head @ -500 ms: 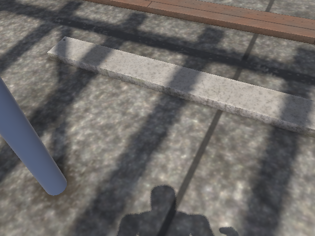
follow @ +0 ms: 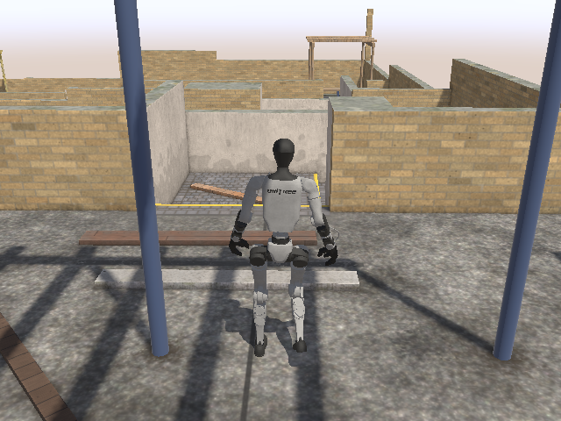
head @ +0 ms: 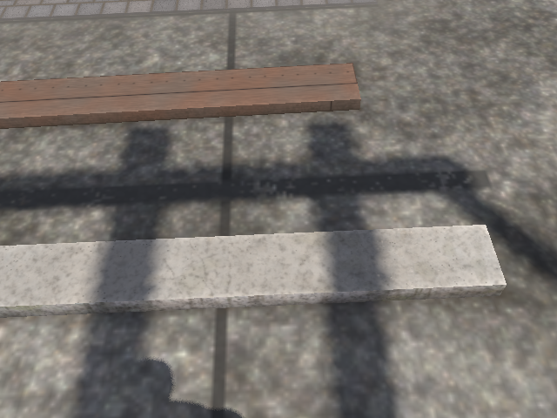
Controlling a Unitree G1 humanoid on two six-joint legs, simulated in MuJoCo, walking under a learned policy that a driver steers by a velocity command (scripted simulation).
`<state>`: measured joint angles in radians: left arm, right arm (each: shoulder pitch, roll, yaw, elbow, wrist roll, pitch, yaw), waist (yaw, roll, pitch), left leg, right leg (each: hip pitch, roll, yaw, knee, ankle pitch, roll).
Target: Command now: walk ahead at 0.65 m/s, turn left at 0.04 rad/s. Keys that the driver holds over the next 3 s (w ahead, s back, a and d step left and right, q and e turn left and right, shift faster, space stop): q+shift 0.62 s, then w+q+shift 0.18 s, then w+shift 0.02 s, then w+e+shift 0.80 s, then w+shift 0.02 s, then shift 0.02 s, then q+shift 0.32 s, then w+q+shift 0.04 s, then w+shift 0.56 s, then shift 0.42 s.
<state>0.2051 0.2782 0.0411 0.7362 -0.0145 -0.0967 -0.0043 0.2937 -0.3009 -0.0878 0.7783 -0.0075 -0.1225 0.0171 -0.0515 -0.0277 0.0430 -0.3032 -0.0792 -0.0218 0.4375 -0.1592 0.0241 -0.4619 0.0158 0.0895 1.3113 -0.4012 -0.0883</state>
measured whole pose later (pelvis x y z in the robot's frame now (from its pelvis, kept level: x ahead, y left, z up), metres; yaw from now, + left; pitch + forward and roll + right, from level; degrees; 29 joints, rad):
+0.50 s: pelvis +0.22 -0.04 +0.00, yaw +22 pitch +1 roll -1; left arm 0.11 0.27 0.06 0.72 0.02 -0.04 0.03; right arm 0.21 -0.33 -0.09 0.63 0.02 0.05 -0.02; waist 0.00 0.01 0.07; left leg -0.63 0.09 0.02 1.04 -0.28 -0.08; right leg -0.29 -0.06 -0.18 0.43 -0.15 -0.02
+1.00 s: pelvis +0.34 +0.08 +0.02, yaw +42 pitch +2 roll -2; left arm 0.13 0.32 0.07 0.76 -0.02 -0.09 -0.04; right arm 0.37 -0.28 -0.04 0.63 0.01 -0.06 -0.01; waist -0.04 -0.02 -0.04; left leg -0.08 -0.03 -0.10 0.32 -0.28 0.06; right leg -0.59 -0.05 0.02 0.67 -0.01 0.03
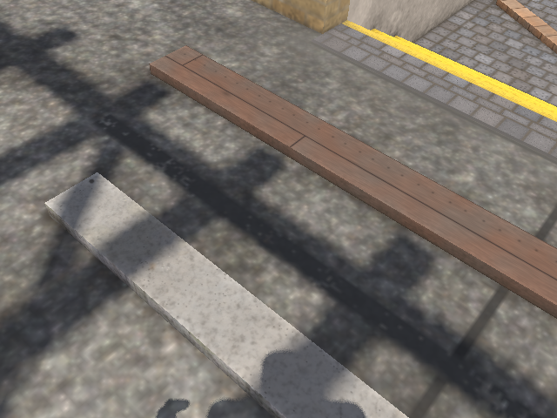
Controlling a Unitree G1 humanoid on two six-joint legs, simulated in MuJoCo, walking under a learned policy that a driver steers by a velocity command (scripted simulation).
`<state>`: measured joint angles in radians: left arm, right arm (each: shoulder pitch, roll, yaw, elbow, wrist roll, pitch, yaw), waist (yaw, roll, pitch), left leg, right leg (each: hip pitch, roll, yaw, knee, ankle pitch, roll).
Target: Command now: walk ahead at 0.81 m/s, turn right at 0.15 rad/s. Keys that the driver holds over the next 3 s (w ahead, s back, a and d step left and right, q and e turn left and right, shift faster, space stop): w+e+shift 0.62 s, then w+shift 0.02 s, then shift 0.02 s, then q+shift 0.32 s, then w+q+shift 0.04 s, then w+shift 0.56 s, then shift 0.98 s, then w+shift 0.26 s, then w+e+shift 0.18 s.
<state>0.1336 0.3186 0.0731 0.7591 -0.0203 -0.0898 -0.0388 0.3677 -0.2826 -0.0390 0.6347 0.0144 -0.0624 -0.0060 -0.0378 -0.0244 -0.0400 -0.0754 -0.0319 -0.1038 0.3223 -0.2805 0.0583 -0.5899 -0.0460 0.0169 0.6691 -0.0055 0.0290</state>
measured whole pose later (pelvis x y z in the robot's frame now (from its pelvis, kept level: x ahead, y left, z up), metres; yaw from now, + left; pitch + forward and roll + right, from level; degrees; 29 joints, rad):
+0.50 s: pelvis +0.37 -0.15 -0.02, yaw -22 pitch +4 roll +1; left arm 0.56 0.20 0.01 0.82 -0.02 -0.03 -0.01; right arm 0.08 -0.21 0.04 0.51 -0.04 -0.14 0.02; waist 0.04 0.02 0.00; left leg -0.99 0.09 -0.03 1.27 -0.23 -0.03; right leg -0.05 0.16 0.17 0.41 -0.39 -0.15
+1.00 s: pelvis +0.71 -0.38 +0.01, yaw -31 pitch -1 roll +2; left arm -0.08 0.13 -0.01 0.58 0.05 -0.06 0.03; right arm 0.66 -0.25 -0.07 0.93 0.08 -0.08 0.02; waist -0.20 0.03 0.03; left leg -0.54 -0.06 -0.14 0.92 -0.20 -0.05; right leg -0.01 0.07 -0.08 0.51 -0.16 0.00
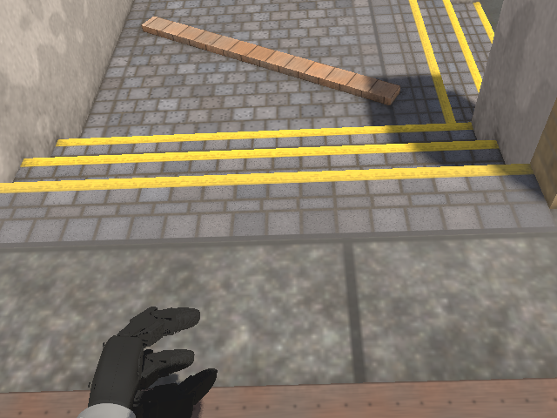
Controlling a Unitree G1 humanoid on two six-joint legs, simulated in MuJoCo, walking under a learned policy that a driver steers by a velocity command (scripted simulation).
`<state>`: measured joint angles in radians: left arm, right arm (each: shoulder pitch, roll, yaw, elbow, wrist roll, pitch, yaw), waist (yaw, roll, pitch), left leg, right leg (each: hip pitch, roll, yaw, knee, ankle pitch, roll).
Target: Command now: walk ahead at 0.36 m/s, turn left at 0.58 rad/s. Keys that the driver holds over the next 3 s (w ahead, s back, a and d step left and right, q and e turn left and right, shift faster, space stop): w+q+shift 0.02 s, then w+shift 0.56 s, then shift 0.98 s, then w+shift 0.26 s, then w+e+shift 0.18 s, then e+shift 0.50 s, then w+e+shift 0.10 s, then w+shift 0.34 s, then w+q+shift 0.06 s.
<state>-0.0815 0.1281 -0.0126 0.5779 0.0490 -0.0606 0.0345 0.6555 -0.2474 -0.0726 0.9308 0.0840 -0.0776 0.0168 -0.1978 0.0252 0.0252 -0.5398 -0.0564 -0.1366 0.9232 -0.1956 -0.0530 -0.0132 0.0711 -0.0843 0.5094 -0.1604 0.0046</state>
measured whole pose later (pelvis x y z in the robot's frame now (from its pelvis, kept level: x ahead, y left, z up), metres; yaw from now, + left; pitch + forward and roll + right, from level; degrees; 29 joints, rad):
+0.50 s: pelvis +0.36 -0.12 -0.03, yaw +11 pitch +0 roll -1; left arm 0.32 0.22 0.05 0.70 0.00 -0.12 -0.01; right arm 0.27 -0.28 -0.07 0.71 0.03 -0.09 0.00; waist 0.06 0.06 -0.07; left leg -0.34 -0.05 -0.17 1.10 -0.38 0.14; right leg -0.55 -0.06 -0.07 0.95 -0.41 0.01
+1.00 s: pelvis +0.70 -0.07 -0.04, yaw +11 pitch +3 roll +0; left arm 0.40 0.24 0.02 0.92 -0.02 -0.05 0.01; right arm 0.04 -0.21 -0.01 0.73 -0.02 -0.10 0.07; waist 0.05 0.00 0.05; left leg -0.49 -0.07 0.01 0.48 -0.02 0.07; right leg -0.27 0.03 0.11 1.26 -0.62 0.05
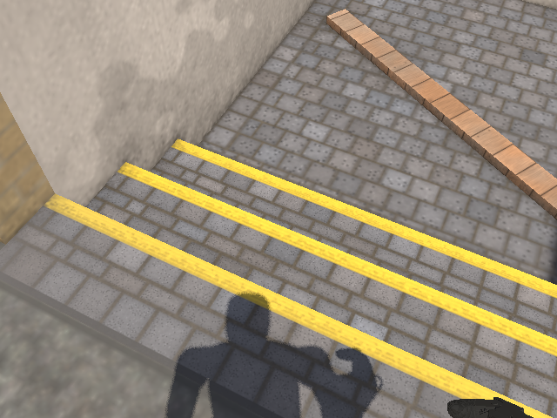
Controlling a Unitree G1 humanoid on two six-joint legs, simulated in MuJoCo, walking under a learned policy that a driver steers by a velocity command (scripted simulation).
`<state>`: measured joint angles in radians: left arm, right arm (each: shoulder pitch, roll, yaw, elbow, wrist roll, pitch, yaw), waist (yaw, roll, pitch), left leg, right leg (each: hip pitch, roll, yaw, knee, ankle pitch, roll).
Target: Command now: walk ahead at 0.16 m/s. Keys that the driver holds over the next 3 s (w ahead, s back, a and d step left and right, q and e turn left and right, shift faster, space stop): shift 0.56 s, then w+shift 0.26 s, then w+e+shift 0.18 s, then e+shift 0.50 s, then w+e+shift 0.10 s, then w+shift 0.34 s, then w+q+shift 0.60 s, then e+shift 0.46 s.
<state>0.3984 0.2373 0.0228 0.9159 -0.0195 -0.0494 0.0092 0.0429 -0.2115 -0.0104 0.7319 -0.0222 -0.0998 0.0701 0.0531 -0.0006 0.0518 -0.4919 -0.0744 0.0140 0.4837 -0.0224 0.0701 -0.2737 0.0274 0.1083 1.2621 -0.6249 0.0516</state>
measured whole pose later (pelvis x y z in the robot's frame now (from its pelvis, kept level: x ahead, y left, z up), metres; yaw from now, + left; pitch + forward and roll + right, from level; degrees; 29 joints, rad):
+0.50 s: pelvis +0.10 -0.04 +0.01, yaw +1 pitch +0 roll +1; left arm 0.26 0.19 0.04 0.95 0.01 -0.01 0.04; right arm 0.24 -0.20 -0.03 0.94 -0.01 0.00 -0.03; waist -0.01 0.01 0.00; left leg -0.28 -0.04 -0.02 0.50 -0.22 0.01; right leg -0.27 -0.01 0.04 0.53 -0.26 0.02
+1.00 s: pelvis +0.25 +0.01 +0.01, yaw -4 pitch +2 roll +1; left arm 0.26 0.23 0.06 0.86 -0.05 -0.08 -0.01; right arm 0.39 -0.19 -0.04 1.01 -0.01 -0.12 0.02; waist -0.04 -0.05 -0.05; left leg -0.14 0.00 0.13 0.48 -0.37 0.02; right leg -0.67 -0.04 0.10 1.26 -0.16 -0.10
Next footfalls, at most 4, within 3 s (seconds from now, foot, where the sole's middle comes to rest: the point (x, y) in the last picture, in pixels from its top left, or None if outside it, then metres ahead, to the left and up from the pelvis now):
0.26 right None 0.16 -0.17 -0.76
0.84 left None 0.22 0.11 -0.76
1.22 right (348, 375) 0.53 -0.11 -0.76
1.64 left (271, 331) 0.63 0.08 -0.76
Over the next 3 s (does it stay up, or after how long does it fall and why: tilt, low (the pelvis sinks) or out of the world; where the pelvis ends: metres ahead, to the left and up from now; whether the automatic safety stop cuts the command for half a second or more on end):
stays up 1.07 -0.50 -0.34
